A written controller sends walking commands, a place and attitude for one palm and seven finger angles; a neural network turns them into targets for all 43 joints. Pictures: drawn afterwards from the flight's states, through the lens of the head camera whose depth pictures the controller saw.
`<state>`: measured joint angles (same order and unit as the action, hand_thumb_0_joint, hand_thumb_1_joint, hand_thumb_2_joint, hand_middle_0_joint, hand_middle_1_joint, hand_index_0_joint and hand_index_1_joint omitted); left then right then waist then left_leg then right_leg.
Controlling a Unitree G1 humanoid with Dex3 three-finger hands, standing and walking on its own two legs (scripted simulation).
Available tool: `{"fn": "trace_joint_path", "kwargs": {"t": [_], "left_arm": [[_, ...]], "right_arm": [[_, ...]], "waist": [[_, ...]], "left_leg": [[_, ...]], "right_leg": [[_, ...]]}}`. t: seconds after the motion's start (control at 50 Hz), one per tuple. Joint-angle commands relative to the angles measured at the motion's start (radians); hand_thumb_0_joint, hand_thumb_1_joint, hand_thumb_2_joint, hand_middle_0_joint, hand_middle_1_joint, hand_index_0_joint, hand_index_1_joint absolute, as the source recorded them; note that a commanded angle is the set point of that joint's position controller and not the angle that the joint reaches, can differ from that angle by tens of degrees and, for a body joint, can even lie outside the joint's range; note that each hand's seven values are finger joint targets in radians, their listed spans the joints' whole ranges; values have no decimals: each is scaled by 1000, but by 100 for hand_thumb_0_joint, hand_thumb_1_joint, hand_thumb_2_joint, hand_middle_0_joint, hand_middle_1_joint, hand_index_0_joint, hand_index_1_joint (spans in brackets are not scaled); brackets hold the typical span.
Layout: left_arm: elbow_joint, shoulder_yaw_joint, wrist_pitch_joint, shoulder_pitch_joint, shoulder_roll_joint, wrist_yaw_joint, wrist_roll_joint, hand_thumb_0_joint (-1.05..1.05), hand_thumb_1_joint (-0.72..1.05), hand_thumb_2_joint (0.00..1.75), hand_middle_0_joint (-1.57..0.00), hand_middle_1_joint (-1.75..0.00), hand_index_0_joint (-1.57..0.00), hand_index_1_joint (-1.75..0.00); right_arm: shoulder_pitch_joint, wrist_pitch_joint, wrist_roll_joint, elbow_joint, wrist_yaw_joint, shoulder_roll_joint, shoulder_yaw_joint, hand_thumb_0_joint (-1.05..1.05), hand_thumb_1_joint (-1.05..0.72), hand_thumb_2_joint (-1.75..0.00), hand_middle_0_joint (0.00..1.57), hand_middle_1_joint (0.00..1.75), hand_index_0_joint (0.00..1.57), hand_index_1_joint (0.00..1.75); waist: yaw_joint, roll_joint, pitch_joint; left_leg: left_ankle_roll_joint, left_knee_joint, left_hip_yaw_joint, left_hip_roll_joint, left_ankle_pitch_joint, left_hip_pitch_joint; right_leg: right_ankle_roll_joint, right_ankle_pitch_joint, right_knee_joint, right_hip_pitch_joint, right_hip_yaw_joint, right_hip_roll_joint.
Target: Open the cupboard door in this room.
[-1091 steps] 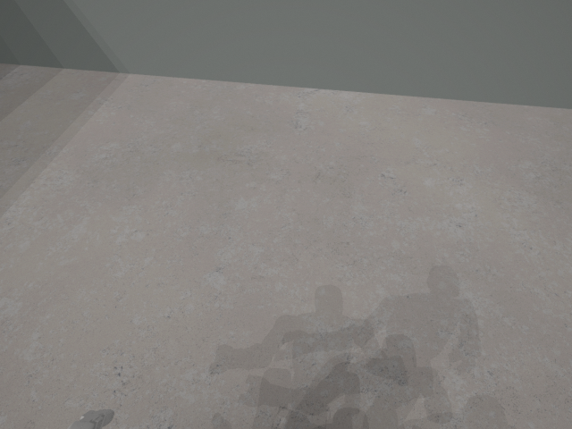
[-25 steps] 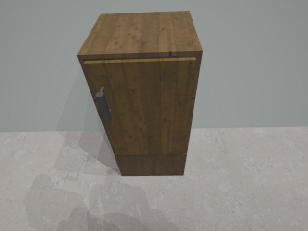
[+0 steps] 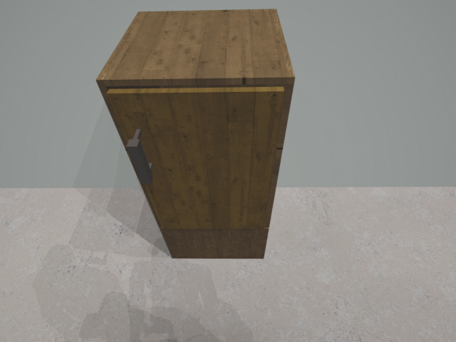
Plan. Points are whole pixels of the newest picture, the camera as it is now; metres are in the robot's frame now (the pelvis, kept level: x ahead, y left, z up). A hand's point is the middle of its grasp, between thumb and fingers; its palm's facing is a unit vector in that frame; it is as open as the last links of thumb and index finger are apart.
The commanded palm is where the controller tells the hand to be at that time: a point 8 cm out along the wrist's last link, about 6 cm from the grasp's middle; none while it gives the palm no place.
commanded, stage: come to a stop and stand still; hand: left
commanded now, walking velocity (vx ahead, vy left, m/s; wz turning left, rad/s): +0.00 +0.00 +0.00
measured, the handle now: (142, 156) +0.54 +0.25 -0.03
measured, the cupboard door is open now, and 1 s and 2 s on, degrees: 0 0 0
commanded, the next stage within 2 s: look again from close up in 0.74 s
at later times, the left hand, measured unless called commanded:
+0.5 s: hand out of the picture +0.03 +0.15 -0.17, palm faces +0.04 -0.98 -0.22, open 7.3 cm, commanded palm none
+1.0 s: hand out of the picture +0.02 +0.14 -0.17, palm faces +0.05 -0.98 -0.20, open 7.3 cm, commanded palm none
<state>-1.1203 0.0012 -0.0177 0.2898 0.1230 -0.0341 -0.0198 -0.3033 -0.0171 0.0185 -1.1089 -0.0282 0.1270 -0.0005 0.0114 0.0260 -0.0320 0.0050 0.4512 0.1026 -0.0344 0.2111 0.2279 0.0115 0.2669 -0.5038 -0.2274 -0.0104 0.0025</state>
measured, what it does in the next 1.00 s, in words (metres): stands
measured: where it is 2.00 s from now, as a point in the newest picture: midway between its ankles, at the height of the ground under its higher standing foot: outside the picture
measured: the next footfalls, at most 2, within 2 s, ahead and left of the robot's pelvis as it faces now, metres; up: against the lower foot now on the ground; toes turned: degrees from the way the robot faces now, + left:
none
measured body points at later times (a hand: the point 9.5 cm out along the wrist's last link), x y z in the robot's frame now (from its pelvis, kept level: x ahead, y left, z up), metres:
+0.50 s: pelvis +0.03 -0.02 +0.00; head +0.04 -0.03 +0.45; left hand +0.02 +0.20 -0.15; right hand +0.03 -0.24 -0.17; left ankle +0.02 +0.12 -0.74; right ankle +0.00 -0.11 -0.74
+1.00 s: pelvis +0.03 -0.03 +0.00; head +0.04 -0.04 +0.45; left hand +0.02 +0.19 -0.15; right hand +0.03 -0.24 -0.17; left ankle +0.02 +0.12 -0.74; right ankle +0.00 -0.11 -0.74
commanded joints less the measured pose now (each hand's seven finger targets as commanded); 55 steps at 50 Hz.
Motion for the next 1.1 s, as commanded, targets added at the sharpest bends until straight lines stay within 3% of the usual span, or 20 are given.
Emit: {"fn": "trace_joint_path", "kwargs": {"t": [0.0,0.24,0.4,0.46,0.7,1.08], "left_arm": [[29,-16,-14,63,95,-2,6,0,90,90,-20,-30,-20,-30],[23,-19,-20,65,106,-2,8,0,90,90,-20,-30,-20,-30],[21,-21,-20,65,109,-4,7,0,90,90,-20,-30,-20,-30],[20,-20,-20,64,109,-4,6,0,90,90,-20,-30,-20,-30],[21,-23,-22,69,109,-6,9,0,90,90,-20,-30,-20,-30],[12,-22,-22,85,97,-7,8,0,90,90,-20,-30,-20,-30]], "right_arm": [[-66,-14,-4,23,-1,81,-19,0,-90,-90,20,30,20,30],[-35,-18,-4,19,-5,100,-16,0,-90,-90,20,30,20,30],[-30,-14,-4,9,-8,96,-15,0,-90,-90,20,30,20,30],[-27,-11,-5,5,-8,93,-15,0,-90,-90,20,30,20,30],[-37,-9,-3,-5,-10,89,-14,0,-90,-90,20,30,20,30],[-54,-5,-3,-19,-11,71,-15,0,-90,-90,20,30,20,30]], "waist": [[-2,-45,-26],[-8,-24,10],[-10,-31,-7],[-11,-52,-32],[-12,-33,-22],[-12,-36,-46]], "left_leg": [[-26,-79,-89,-76,-54,-54],[-20,-76,-78,-80,-149,-100],[-15,-80,-73,-82,-153,-107],[-13,-85,-73,-82,-135,-104],[-7,-84,-66,-81,-143,-111],[-4,-90,-68,-80,-111,-102]], "right_leg": [[30,-98,121,-69,-90,85],[32,-235,119,-6,-79,91],[34,-267,131,8,-76,92],[34,-256,139,1,-74,89],[36,-289,151,25,-72,94],[37,-236,173,15,-77,88]]}}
